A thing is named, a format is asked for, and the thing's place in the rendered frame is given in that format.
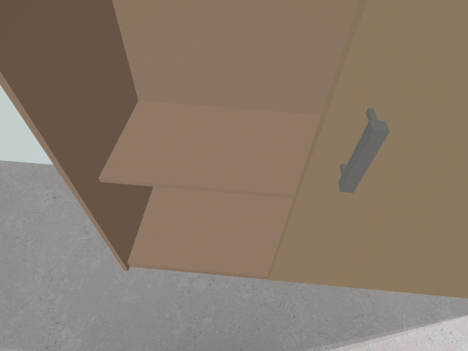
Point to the handle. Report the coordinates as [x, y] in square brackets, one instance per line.
[365, 151]

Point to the wardrobe door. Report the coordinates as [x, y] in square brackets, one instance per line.
[405, 227]

